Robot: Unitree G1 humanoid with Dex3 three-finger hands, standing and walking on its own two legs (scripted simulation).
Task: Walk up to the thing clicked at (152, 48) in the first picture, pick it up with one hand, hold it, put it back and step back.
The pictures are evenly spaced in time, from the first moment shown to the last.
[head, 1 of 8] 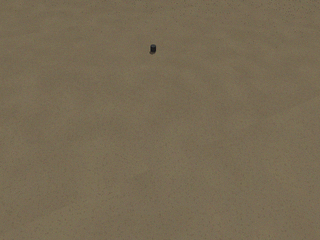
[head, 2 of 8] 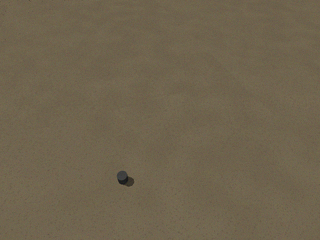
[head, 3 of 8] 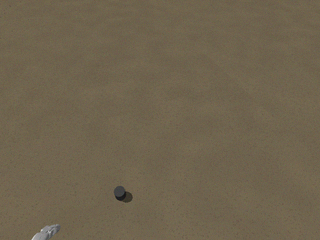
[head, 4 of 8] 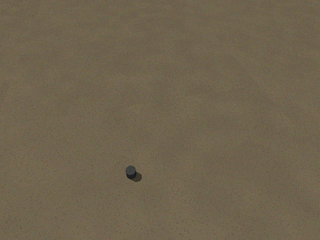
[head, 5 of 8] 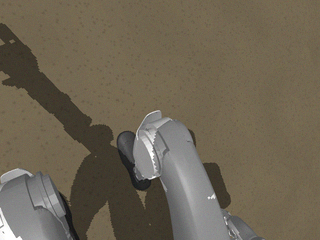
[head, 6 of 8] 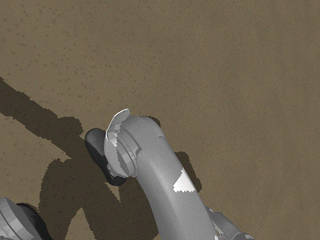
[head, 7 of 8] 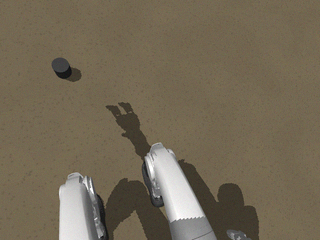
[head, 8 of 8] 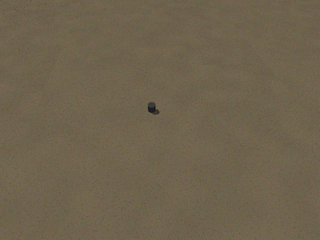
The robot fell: no
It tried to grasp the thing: yes
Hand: left
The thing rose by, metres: 0.00
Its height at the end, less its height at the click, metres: +0.00
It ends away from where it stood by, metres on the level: 0.00
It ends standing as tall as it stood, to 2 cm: yes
